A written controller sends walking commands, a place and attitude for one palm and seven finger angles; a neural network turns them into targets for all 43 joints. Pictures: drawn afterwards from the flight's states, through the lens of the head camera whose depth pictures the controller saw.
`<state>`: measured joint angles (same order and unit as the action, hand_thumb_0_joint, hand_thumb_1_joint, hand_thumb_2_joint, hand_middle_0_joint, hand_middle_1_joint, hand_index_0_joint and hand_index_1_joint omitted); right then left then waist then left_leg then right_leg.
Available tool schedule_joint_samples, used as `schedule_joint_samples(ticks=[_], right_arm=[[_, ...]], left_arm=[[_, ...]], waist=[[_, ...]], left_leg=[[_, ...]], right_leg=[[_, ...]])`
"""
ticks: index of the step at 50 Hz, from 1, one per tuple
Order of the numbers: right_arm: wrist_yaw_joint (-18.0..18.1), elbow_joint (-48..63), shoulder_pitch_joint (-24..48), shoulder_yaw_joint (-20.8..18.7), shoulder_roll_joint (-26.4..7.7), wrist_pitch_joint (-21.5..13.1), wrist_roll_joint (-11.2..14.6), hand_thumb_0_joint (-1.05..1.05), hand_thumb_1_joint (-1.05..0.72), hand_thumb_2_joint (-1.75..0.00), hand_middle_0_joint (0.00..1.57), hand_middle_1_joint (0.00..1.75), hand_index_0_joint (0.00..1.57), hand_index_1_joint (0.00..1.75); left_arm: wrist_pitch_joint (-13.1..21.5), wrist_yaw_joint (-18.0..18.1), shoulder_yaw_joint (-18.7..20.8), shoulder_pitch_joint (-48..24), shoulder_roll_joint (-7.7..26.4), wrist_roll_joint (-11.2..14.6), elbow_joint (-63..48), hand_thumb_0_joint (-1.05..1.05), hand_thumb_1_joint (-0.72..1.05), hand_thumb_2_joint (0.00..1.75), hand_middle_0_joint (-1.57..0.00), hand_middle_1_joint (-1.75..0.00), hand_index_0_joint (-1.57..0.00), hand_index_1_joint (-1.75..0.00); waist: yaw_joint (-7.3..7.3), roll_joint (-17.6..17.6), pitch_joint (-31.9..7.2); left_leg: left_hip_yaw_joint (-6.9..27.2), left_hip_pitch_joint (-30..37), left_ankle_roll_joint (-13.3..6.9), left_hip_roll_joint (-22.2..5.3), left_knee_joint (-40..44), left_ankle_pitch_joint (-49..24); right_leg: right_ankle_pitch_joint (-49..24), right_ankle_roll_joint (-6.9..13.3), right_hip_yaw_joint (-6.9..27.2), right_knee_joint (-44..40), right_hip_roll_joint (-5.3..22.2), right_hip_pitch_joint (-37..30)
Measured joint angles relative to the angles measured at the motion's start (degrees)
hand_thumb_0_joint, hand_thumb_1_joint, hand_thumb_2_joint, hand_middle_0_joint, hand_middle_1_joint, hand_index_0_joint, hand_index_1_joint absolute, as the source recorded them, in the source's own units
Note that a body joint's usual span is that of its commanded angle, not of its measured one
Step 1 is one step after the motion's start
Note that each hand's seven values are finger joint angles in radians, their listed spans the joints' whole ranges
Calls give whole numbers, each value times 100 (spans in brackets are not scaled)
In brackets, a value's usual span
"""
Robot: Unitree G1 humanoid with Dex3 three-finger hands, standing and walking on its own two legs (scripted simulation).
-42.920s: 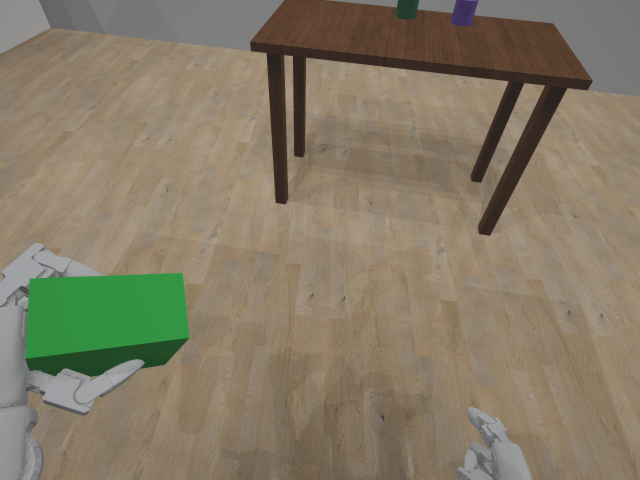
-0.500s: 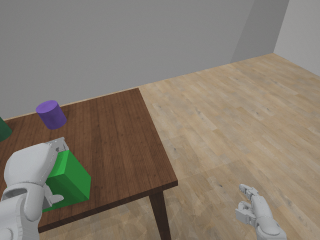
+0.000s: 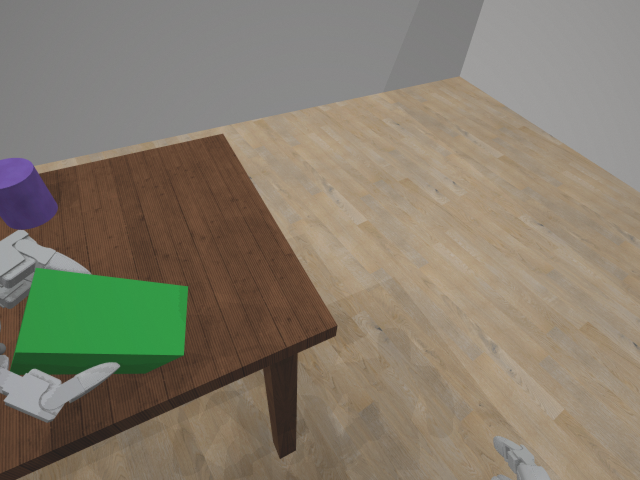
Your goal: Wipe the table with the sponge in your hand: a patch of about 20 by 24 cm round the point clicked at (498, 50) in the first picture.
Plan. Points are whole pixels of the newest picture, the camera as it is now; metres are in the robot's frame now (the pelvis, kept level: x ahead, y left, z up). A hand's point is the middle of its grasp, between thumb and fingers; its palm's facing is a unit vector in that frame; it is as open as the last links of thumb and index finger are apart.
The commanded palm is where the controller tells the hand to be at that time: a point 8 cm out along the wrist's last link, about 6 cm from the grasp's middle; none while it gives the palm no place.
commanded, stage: step back with the hand held close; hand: left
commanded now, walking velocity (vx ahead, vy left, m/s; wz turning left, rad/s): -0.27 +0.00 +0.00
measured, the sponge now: (122, 331) +0.23 +0.20 +0.14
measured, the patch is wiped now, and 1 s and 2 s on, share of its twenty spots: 1.00 1.00 1.00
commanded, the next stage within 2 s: stop stepping back and stand still in 0.74 s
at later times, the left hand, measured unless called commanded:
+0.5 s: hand out of the picture +0.11 +0.26 +0.19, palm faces +0.45 -0.79 -0.41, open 10.4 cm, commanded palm +0.06 +0.30 +0.21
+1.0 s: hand out of the picture -0.02 +0.24 +0.19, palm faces +0.31 -0.85 -0.42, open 10.4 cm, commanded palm -0.06 +0.29 +0.21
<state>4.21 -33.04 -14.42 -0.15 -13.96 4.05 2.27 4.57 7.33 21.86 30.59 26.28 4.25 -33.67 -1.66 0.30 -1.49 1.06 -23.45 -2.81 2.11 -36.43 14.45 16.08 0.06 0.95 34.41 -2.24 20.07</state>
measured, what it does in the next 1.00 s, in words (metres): walks backwards: right foot, then left foot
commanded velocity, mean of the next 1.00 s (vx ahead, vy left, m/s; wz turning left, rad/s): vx -0.23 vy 0.00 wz -0.02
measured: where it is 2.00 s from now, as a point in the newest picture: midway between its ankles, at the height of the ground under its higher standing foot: outside the picture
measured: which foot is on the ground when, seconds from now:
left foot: down 0.00-0.54, up 0.56-0.66, down 0.68-0.96, up 0.98-1.00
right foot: down 0.00-0.36, up 0.38-0.48, down 0.50-0.70, up 0.72-0.94, down 0.96-1.00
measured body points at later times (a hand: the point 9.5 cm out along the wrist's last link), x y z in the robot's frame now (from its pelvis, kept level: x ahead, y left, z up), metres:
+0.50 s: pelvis -0.09 +0.01 -0.01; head -0.09 +0.02 +0.44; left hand +0.08 +0.30 +0.21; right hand +0.12 -0.21 -0.07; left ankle +0.05 +0.09 -0.72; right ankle -0.10 -0.12 -0.73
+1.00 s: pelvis -0.23 +0.02 +0.00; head -0.23 +0.02 +0.45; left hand -0.04 +0.28 +0.21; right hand -0.06 -0.21 -0.08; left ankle -0.09 +0.11 -0.71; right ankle -0.23 -0.10 -0.73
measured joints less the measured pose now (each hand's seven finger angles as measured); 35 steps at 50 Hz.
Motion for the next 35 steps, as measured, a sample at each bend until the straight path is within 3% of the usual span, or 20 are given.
schedule_joint_samples(ticks=[5,10,16,23,27,30,33,35], right_arm=[[-27,29,10,86,105,-350,-91,2,-90,-90,20,30,20,30],[-69,-9,274,168,196,-439,-56,2,-90,-90,20,30,20,30],[-62,30,465,213,234,-406,-83,1,-90,-90,21,30,20,30],[-52,208,422,104,191,-544,-127,1,-90,-90,21,30,20,30],[-109,92,472,69,139,-599,-117,1,-90,-90,20,30,20,30],[-120,-110,451,58,219,-539,-74,1,-90,-90,20,30,20,30],[-89,-161,346,98,285,-451,-101,1,-90,-90,20,30,20,30],[-61,-97,376,84,242,-436,-96,2,-90,-90,21,30,20,30]], left_arm=[[119,-36,-17,-63,-194,-111,-12,-1,-55,106,-69,-132,-72,-131],[250,-72,-169,-361,-395,-90,88,-1,-55,106,-69,-132,-73,-131],[293,-24,-325,-413,-404,-86,24,-1,-55,106,-69,-132,-73,-131],[362,-61,-20,-605,-248,-213,160,-1,-55,106,-69,-132,-73,-131],[496,-89,30,-526,-426,-143,120,-1,-55,106,-69,-132,-73,-131],[539,-72,-207,-390,-498,-124,-73,-1,-55,106,-69,-132,-73,-131],[566,-80,-369,-390,-454,-124,-171,-1,-55,106,-69,-132,-73,-131],[588,-84,-369,-568,-383,-128,-124,-1,-55,106,-69,-132,-73,-131]], waist=[[122,-81,-81],[249,-277,-52],[215,-202,-97],[181,-235,-16],[306,-349,14],[418,-158,53],[373,94,-95],[262,78,-116]], left_leg=[[-51,-130,-64,30,14,-150],[34,-288,-9,-91,-23,-291],[37,-496,10,-105,-145,-237],[-37,-645,-100,-176,51,-775],[-112,-858,-1,-300,52,-649],[-123,-768,246,-228,-489,-138],[-118,-322,304,-210,-592,-148],[-63,-104,158,-210,-64,21]], right_leg=[[276,-39,43,139,12,-174],[-5,-9,-47,-87,-106,-162],[-106,-26,-143,6,-74,10],[438,-46,-87,625,-194,-92],[494,66,-72,57,-282,-370],[213,43,56,-11,-193,-364],[131,-29,156,-54,-38,-258],[80,-100,120,22,-3,-49]])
